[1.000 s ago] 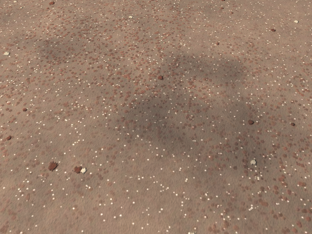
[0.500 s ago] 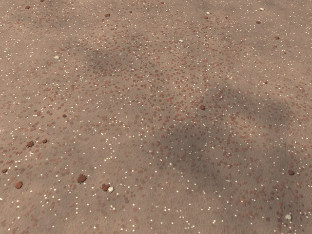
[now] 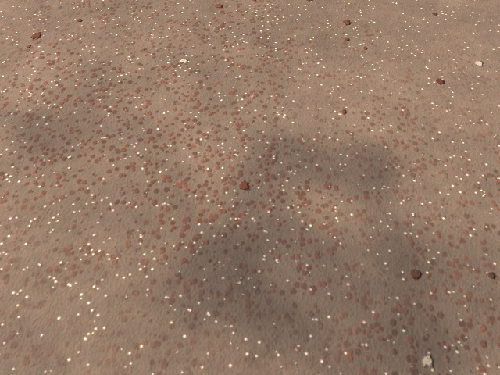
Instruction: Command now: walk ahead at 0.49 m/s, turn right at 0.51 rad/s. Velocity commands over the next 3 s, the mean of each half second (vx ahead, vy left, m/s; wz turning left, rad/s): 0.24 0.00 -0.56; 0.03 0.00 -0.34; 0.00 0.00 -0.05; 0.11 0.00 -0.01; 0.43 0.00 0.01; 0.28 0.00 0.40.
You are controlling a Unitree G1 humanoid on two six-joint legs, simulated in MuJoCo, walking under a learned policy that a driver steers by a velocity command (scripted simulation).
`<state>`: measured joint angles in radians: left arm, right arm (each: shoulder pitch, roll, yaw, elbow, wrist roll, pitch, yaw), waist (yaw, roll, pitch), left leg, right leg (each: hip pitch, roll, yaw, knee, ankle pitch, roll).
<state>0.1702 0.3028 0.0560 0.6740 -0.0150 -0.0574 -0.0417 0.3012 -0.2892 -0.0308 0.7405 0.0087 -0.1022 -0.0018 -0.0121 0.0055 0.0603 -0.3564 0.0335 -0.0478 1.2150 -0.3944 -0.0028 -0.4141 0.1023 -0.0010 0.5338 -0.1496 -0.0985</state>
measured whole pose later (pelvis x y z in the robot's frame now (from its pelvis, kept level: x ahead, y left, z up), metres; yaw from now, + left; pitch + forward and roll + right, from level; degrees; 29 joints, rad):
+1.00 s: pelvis +0.21 -0.01 +0.01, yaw -28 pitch +0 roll +1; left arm 0.16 0.23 0.02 0.67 0.02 0.01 0.01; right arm 0.17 -0.30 -0.07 0.80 0.00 0.03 -0.02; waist -0.01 0.04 0.03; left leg -0.38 0.05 -0.01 0.80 -0.39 -0.09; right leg -0.24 0.03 0.01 0.48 -0.24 -0.05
